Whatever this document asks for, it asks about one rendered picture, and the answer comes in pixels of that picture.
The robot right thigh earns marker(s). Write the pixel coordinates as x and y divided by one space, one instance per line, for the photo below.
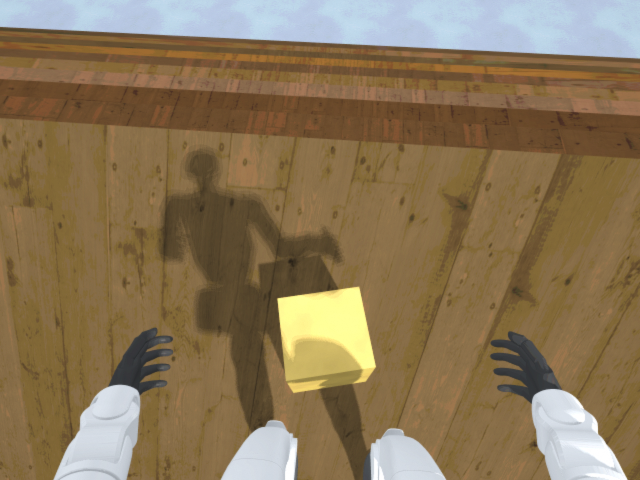
397 457

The left robot forearm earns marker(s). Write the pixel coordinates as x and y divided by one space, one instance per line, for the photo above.
102 449

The robot left hand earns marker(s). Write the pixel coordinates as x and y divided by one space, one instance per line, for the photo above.
130 370

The carton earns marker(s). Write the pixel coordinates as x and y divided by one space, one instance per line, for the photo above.
325 339

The robot right hand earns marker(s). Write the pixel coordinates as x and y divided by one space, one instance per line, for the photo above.
536 374

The right robot forearm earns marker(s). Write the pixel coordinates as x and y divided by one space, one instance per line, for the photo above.
568 437

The left robot shin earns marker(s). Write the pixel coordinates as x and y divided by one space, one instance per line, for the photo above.
274 423

